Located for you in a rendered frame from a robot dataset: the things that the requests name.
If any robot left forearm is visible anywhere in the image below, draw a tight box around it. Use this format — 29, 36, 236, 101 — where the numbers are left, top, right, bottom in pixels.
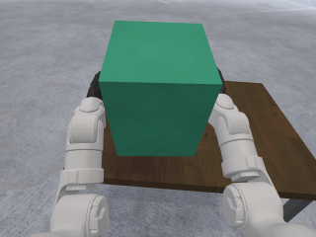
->
49, 97, 107, 231

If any right robot upper arm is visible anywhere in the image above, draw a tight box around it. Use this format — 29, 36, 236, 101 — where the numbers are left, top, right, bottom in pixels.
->
223, 182, 316, 237

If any robot right forearm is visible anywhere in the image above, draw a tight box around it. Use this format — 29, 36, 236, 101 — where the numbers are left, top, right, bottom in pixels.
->
208, 93, 283, 217

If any table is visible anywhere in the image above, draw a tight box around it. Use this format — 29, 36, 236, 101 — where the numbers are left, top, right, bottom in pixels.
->
63, 80, 316, 222

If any right robot hand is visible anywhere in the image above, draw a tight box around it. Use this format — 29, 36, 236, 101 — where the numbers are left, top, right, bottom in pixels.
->
217, 67, 226, 94

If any left robot upper arm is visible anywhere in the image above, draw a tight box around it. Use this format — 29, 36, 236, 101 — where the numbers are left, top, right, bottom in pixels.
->
30, 194, 110, 237

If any left robot hand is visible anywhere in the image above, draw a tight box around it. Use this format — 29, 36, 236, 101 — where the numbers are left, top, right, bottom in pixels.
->
86, 71, 103, 100

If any carton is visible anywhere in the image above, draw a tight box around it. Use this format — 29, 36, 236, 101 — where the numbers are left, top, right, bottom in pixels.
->
98, 20, 223, 157

